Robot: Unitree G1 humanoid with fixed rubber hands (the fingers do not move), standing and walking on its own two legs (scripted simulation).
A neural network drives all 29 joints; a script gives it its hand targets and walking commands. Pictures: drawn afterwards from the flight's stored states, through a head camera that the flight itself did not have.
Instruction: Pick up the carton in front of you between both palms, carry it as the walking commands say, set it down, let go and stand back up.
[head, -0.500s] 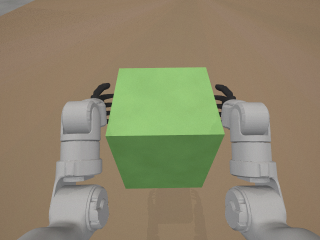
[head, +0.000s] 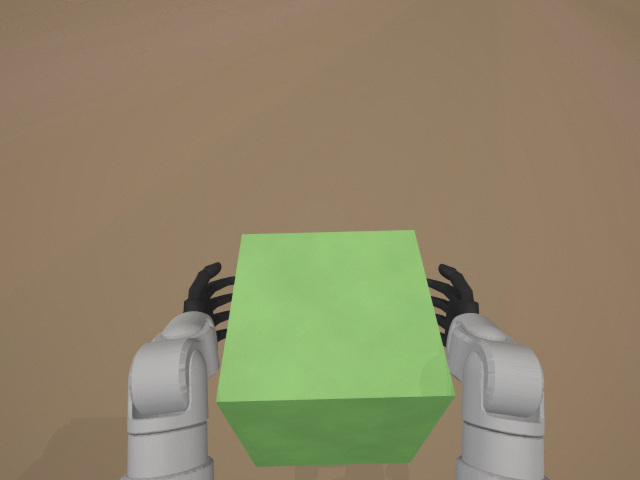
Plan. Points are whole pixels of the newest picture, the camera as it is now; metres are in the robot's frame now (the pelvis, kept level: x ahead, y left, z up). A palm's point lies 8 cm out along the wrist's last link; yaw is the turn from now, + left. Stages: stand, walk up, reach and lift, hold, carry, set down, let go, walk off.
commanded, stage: carry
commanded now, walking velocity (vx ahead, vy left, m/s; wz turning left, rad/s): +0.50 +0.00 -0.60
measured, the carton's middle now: (330, 354) +0.28 +0.01 +0.00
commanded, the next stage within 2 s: none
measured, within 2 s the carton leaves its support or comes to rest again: neither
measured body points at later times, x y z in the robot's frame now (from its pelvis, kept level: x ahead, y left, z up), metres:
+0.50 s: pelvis +0.31 -0.05 -0.01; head +0.29 -0.02 +0.44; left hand +0.62 +0.01 +0.07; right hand +0.52 -0.28 +0.08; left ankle +0.17 +0.13 -0.74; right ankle +0.40 -0.18 -0.72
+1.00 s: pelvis +0.61 -0.17 -0.01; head +0.60 -0.15 +0.44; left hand +0.92 -0.19 +0.09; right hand +0.75 -0.44 +0.09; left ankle +0.80 -0.13 -0.73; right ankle +0.43 -0.17 -0.74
